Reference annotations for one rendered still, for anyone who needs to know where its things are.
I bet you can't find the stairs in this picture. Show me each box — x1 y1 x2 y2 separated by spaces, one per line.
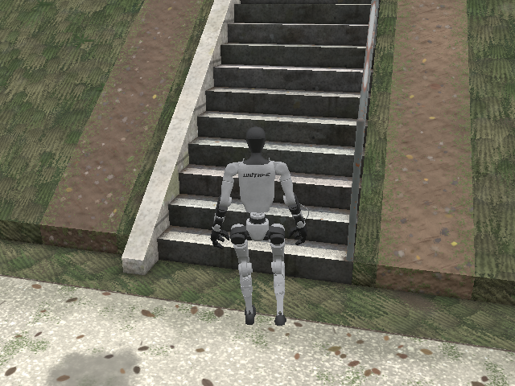
157 0 381 285

